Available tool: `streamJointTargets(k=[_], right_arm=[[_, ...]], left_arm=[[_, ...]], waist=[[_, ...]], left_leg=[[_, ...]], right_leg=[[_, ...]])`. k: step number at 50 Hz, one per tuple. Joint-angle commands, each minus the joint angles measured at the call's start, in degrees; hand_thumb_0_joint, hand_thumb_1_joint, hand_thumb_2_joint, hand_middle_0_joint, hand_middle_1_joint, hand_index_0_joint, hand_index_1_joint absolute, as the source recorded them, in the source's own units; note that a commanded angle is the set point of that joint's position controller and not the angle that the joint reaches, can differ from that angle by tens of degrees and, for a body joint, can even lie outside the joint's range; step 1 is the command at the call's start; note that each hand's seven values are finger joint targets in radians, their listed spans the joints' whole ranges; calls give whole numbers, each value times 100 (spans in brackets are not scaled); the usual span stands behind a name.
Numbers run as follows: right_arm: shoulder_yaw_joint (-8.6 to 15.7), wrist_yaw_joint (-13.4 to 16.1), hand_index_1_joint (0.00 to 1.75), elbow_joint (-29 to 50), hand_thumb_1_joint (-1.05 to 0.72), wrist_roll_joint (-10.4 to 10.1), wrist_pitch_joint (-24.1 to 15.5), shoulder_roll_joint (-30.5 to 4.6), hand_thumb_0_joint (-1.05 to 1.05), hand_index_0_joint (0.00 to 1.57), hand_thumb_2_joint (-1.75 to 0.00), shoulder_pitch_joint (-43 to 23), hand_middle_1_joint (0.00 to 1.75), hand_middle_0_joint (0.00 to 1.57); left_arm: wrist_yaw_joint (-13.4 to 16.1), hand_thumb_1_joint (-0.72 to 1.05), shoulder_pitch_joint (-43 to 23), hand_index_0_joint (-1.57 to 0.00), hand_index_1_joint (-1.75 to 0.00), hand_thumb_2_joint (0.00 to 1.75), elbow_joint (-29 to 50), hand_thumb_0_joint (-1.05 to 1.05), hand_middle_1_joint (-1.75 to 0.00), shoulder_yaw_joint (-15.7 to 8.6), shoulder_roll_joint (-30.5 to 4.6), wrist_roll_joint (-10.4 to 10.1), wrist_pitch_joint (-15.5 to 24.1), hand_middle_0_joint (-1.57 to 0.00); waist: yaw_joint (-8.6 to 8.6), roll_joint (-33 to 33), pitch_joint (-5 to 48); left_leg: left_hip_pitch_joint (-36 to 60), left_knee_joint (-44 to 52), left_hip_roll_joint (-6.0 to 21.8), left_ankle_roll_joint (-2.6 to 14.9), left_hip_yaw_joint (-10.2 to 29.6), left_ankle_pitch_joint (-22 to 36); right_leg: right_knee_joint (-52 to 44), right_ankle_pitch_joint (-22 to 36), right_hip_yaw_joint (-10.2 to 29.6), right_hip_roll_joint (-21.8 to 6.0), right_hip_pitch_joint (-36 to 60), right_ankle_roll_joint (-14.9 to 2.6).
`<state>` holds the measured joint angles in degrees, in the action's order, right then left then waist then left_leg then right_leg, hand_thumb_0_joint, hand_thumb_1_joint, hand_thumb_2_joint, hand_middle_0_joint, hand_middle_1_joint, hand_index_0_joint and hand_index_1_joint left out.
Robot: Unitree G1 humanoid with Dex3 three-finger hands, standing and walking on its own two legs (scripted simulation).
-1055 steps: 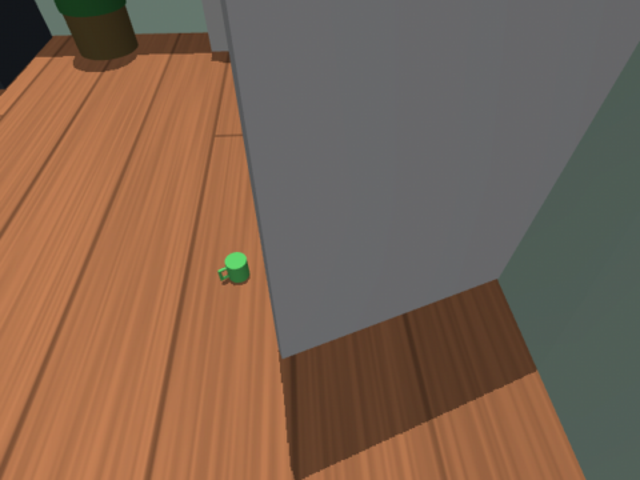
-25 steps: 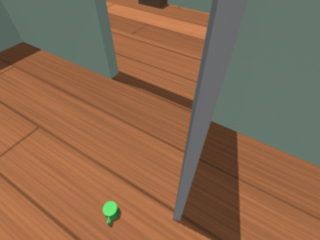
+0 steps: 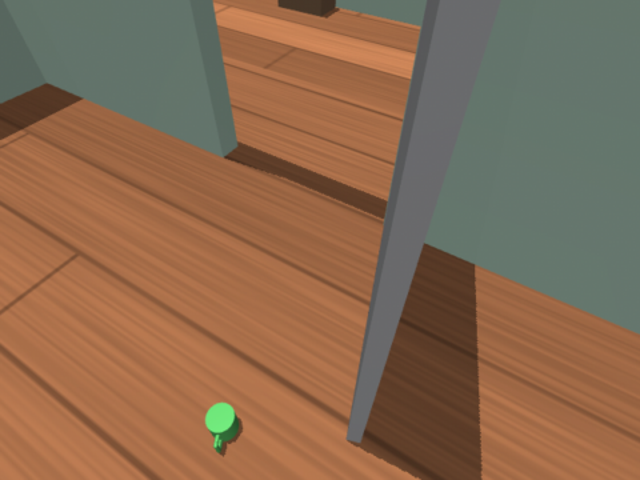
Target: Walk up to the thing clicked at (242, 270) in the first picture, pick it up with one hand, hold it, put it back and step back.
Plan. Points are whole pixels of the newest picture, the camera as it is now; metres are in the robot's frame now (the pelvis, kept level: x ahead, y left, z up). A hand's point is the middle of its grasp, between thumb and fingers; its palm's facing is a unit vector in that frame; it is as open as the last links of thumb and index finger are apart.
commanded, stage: stand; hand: left
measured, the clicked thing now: (221, 428) +0.39 +0.29 -0.74
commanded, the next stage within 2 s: none
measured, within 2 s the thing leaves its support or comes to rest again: neither
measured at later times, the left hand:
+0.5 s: hand out of the picture +0.07 +0.25 -0.16, palm faces -0.01 -0.94 -0.34, open 7.4 cm
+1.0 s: hand out of the picture +0.07 +0.26 -0.16, palm faces -0.01 -0.94 -0.34, open 7.4 cm
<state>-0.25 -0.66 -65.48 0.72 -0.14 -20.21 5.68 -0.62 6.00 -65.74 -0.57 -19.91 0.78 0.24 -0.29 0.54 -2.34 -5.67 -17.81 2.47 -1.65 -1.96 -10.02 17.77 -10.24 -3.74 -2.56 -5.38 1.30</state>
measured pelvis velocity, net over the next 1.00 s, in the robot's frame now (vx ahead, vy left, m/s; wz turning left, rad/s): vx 0.00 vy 0.00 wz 0.00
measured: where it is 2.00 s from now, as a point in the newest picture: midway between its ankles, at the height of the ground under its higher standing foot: outside the picture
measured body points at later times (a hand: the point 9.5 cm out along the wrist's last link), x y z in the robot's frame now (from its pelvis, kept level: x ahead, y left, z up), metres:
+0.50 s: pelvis +0.00 +0.00 +0.00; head +0.01 +0.00 +0.45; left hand +0.07 +0.30 -0.13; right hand +0.08 -0.30 -0.13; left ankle +0.00 +0.14 -0.75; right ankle -0.01 -0.13 -0.75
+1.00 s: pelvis +0.00 +0.00 +0.00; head +0.01 +0.00 +0.45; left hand +0.07 +0.30 -0.13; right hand +0.08 -0.30 -0.13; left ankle +0.00 +0.14 -0.75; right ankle -0.01 -0.13 -0.75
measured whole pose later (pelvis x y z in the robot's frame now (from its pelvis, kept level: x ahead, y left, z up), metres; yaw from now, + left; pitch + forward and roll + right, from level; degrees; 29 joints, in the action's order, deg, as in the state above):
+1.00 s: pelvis +0.00 +0.00 +0.00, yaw +0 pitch -2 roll +0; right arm -0.2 -0.6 -64.8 0.7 0.0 -20.2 6.3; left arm -0.5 6.7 -65.3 -0.5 -20.0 0.9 0.3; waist -0.3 0.3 -2.5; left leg -5.5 -17.9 2.4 -1.6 -1.9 -10.5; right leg 17.6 -10.6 -3.8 -2.7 -5.0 1.4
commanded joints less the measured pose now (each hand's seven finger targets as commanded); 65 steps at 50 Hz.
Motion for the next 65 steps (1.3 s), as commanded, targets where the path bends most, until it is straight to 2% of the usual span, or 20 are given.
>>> streamJointTargets(k=[1, 11, 17, 30, 36, 37, 39, 44, 51, 55, 59, 65], right_arm=[[211, 100, 30, 341, -90, -9, -155, -1213, 0, 20, -90, -286, 30, 20], [228, 106, 30, 347, -90, -4, -151, -1231, 0, 20, -90, -238, 30, 20], [222, 104, 30, 333, -90, -2, -139, -1209, 0, 20, -90, -192, 30, 20], [237, 98, 30, 389, -90, -4, -146, -1215, 0, 20, -90, -194, 30, 20], [229, 95, 30, 406, -90, -6, -136, -1193, 0, 20, -90, -189, 30, 20], [232, 101, 30, 404, -90, -14, -139, -1230, 0, 20, -90, -232, 30, 20], [231, 101, 30, 402, -90, -5, -130, -1202, 0, 20, -90, -173, 30, 20], [216, 101, 30, 390, -90, -17, -126, -1195, 0, 20, -90, -167, 30, 20], [226, 106, 30, 417, -90, -4, -136, -1198, 0, 20, -90, -180, 30, 20], [216, 102, 30, 398, -90, 0, -134, -1188, 0, 20, -90, -114, 30, 20], [225, 111, 30, 404, -90, -6, -146, -1220, 0, 20, -90, -179, 30, 20], [239, 107, 30, 411, -90, -10, -141, -1206, 0, 20, -90, -158, 30, 20]], left_arm=[[91, 90, -233, -20, -30, 90, 366, 0, -30, -196, -1237, -14, 128, -20], [112, 90, -236, -20, -30, 90, 398, 0, -30, -191, -1270, -18, 147, -20], [102, 90, -198, -20, -30, 90, 373, 0, -30, -202, -1275, -16, 122, -20], [110, 90, -210, -20, -30, 90, 409, 0, -30, -212, -1279, -10, 143, -20], [108, 90, -172, -20, -30, 90, 393, 0, -30, -210, -1277, -16, 137, -20], [101, 90, -123, -20, -30, 90, 390, 0, -30, -191, -1210, -14, 147, -20], [108, 90, -171, -20, -30, 90, 403, 0, -30, -202, -1261, 3, 147, -20], [107, 90, -156, -20, -30, 90, 388, 0, -30, -191, -1248, -10, 141, -20], [111, 90, -163, -20, -30, 90, 406, 0, -30, -203, -1250, -1, 139, -20], [106, 90, -159, -20, -30, 90, 391, 0, -30, -200, -1260, -2, 142, -20], [101, 90, -136, -20, -30, 90, 397, 0, -30, -196, -1231, -14, 130, -20], [117, 90, -144, -20, -30, 90, 412, 0, -30, -189, -1251, -2, 144, -20]], waist=[[18, -34, 359], [21, -70, 441], [24, -39, 338], [36, -82, 365], [34, -51, 326], [-7, -29, 300], [38, -90, 376], [25, -68, 271], [21, -76, 404], [46, -84, 327], [-2, -10, 378], [36, -76, 423]], left_leg=[[-26, 289, 613, 183, 473, 814], [22, 233, 640, 208, 464, 1044], [-106, 334, 618, 201, 463, 737], [43, 263, 617, 213, 463, 895], [-24, 291, 596, 209, 468, 829], [-15, 255, 597, 220, 465, 793], [14, 246, 617, 228, 475, 807], [-73, 278, 591, 212, 472, 745], [10, 230, 616, 224, 468, 909], [-17, 236, 589, 221, 438, 810], [22, 228, 613, 220, 453, 967], [76, 199, 618, 223, 456, 1074]], right_leg=[[-285, 767, 528, -626, 35, -178], [-251, 973, 525, -650, 126, -169], [-282, 711, 515, -626, 129, -184], [-274, 827, 508, -631, 52, -184], [-284, 774, 499, -617, 67, -189], [-330, 764, 516, -624, 39, -166], [-302, 785, 520, -637, 73, -183], [-341, 778, 523, -630, 59, -160], [-263, 902, 496, -645, 139, -175], [-310, 887, 533, -663, 95, -177], [-274, 922, 521, -653, 146, -187], [-260, 1016, 494, -651, 138, -184]])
